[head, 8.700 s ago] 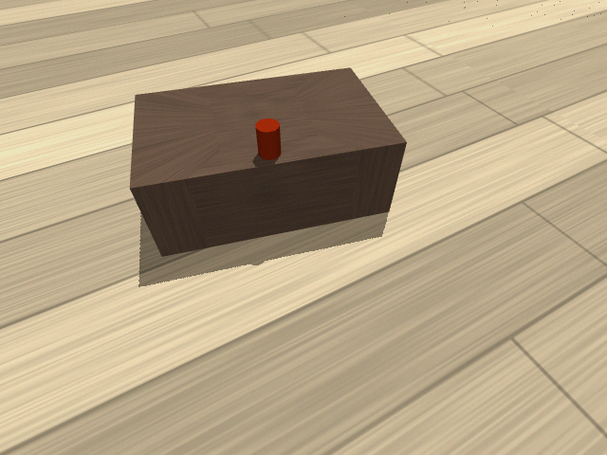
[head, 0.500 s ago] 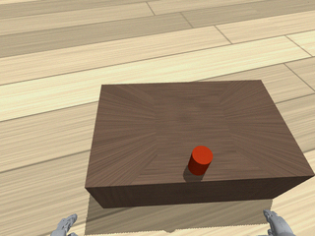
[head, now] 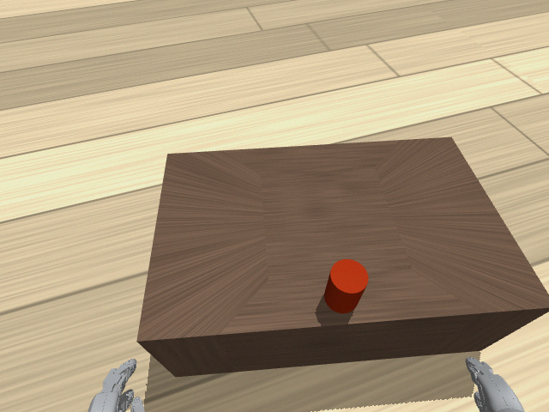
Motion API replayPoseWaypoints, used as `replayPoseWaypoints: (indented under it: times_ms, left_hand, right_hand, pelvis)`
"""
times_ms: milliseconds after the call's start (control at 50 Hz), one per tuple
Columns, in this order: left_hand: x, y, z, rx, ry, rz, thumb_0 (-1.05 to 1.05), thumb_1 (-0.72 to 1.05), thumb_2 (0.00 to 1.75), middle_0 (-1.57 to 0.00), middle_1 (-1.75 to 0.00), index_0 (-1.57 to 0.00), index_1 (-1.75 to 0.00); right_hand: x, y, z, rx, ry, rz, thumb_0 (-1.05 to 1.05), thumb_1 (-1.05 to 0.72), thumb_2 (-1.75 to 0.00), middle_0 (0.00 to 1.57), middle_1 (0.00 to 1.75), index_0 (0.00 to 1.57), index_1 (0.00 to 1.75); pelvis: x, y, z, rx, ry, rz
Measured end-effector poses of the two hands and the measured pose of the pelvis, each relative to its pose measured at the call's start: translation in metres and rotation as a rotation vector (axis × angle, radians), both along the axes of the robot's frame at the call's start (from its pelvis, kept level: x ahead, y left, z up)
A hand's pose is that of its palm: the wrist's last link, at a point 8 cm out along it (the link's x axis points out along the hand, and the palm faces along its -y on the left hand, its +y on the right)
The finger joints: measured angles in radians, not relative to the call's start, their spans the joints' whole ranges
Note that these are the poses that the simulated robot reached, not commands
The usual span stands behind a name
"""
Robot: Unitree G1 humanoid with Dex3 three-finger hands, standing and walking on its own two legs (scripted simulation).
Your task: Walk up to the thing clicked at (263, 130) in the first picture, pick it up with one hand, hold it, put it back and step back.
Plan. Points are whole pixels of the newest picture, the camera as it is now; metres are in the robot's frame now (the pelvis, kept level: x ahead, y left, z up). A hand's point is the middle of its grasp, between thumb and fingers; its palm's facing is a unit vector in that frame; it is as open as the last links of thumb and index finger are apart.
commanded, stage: go down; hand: right
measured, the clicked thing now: (344, 287) +0.44 -0.16 -0.29
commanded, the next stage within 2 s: none
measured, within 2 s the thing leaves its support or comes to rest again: neither
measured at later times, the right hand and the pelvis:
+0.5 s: hand (485, 347) +0.23 -0.30 -0.05, palm faces +0.15 +0.94 -0.29, open 17.3 cm; pelvis -0.02 +0.01 -0.01, yaw -1 degrees
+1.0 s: hand (504, 300) +0.29 -0.34 -0.02, palm faces +0.13 +0.98 -0.17, open 17.6 cm; pelvis -0.04 +0.01 -0.01, yaw +0 degrees
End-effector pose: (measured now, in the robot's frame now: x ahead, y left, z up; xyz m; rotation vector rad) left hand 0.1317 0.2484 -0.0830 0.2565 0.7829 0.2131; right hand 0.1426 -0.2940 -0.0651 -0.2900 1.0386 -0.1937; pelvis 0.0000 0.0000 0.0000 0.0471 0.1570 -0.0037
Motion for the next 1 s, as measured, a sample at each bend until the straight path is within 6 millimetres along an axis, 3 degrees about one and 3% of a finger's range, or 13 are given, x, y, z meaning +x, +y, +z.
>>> replayPoseWaypoints:
  times_ms: [280, 420, 560, 780, 1000]
  left_hand:
    - [0.005, 0.005, -0.004, 0.028, -0.054, -0.03, 0.01, 0.88, 0.91, -0.2, -0.29, -0.19, -0.3]
    - [-0.004, 0.013, -0.006, 0.071, -0.051, -0.035, 0.01, 0.88, 0.9, -0.2, -0.29, -0.2, -0.3]
    - [-0.028, 0.026, -0.004, 0.092, -0.015, 0.016, 0.01, 0.89, 0.9, -0.21, -0.29, -0.2, -0.3]
    - [-0.077, 0.035, -0.013, 0.1, 0.135, 0.045, 0.01, 0.88, 0.9, -0.2, -0.29, -0.2, -0.3]
    - [-0.093, 0.035, -0.016, 0.122, 0.194, 0.015, 0.01, 0.89, 0.9, -0.2, -0.29, -0.2, -0.3]
  right_hand:
    - [-0.011, -0.013, 0.006, -0.012, -0.044, -0.047, 0.0, 0.55, -0.06, 0.05, 0.05, 0.05, 0.06]
    - [0.033, -0.038, 0.027, -0.01, -0.223, -0.06, 0.0, 0.52, -0.06, 0.06, 0.05, 0.05, 0.05]
    - [0.078, -0.059, 0.052, 0.041, -0.299, -0.036, 0.0, 0.49, -0.05, 0.06, 0.04, 0.05, 0.05]
    - [0.09, -0.074, 0.055, 0.108, -0.345, -0.007, 0.0, 0.52, -0.06, 0.06, 0.05, 0.05, 0.05]
    - [0.12, -0.09, 0.067, 0.118, -0.497, 0.016, -0.01, 0.58, -0.06, 0.04, 0.05, 0.04, 0.06]
  pelvis:
    - [-0.009, 0.007, -0.013, 0.001, 0.025, -0.015]
    - [-0.019, 0.012, -0.017, -0.001, 0.021, -0.022]
    - [-0.021, 0.01, -0.012, 0.002, 0.023, -0.014]
    - [-0.028, 0.007, -0.011, -0.009, 0.033, 0.005]
    - [-0.04, 0.008, -0.015, -0.009, 0.057, 0.002]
